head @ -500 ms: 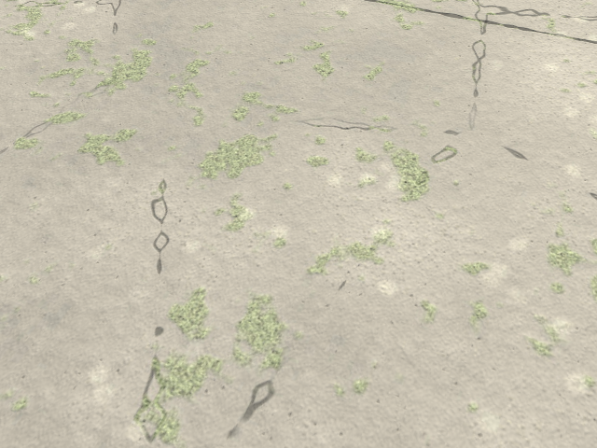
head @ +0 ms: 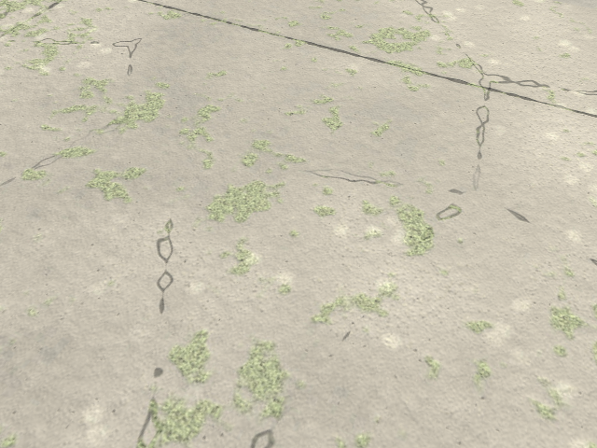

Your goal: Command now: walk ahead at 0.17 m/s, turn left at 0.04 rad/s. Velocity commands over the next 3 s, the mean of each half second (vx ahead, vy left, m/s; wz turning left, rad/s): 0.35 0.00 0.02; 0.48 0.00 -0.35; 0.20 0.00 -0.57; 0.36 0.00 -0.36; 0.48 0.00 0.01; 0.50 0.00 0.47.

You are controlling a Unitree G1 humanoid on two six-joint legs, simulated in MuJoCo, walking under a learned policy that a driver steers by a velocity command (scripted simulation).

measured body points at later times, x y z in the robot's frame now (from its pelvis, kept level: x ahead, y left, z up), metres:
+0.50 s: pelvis +0.17 -0.06 +0.01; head +0.19 -0.08 +0.46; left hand +0.16 +0.20 -0.12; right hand +0.34 -0.33 -0.10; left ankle +0.31 +0.11 -0.67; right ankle +0.08 -0.14 -0.73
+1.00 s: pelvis +0.45 -0.03 +0.01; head +0.47 -0.04 +0.46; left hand +0.64 +0.22 -0.10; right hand +0.44 -0.32 -0.12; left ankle +0.45 +0.07 -0.73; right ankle +0.51 -0.22 -0.66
